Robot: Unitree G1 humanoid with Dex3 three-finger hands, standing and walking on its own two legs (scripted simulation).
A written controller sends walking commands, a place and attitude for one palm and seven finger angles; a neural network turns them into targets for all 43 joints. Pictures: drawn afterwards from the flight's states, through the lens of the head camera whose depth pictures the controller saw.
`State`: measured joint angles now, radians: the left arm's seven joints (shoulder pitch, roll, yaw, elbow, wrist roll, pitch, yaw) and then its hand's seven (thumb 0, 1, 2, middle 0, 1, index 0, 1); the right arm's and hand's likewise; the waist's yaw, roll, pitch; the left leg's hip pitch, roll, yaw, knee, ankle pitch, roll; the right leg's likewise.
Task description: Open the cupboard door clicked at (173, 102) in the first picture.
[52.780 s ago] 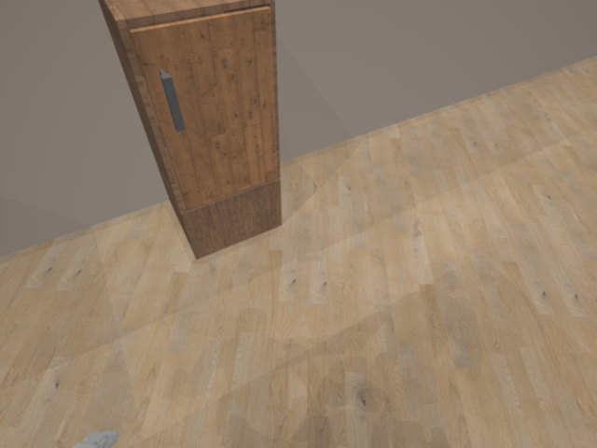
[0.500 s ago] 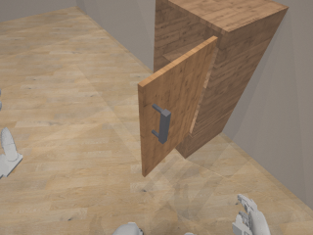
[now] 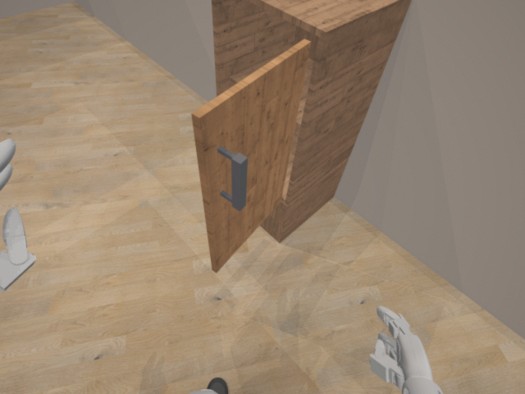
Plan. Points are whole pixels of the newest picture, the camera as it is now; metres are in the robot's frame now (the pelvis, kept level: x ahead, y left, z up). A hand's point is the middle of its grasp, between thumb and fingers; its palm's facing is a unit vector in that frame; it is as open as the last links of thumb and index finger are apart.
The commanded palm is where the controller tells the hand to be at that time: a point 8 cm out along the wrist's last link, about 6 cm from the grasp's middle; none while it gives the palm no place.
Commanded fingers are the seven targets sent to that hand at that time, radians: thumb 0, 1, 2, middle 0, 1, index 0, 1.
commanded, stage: stop stepping back and stand still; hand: left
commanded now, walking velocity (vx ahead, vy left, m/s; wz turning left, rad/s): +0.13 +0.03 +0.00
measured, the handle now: (231, 179) +0.52 +0.09 -0.03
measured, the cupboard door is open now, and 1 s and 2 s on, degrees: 99 99 99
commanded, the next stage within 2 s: let the arm hang, fingers relaxed in 0.70 s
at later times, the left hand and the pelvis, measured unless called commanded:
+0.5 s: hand out of the picture +0.11 +0.26 +0.16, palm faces +0.45 -0.77 -0.46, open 7.4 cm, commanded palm +0.05 +0.29 +0.18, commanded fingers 0.00 0.90 0.90 -0.20 -0.30 -0.20 -0.30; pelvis -0.08 -0.01 +0.00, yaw +2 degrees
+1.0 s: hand out of the picture +0.05 +0.21 -0.11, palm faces +0.06 -0.95 -0.31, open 7.4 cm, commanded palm none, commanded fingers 0.00 0.90 0.90 -0.20 -0.30 -0.20 -0.30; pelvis -0.10 +0.00 -0.01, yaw +3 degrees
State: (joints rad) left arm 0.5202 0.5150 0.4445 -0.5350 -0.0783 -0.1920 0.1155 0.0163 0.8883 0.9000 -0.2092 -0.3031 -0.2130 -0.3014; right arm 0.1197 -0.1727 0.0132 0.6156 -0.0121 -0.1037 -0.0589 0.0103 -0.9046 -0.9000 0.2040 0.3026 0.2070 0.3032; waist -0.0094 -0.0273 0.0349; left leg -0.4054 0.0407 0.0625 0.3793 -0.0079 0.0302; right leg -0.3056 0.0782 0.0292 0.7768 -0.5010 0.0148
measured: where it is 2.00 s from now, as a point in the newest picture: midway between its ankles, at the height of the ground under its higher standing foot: outside the picture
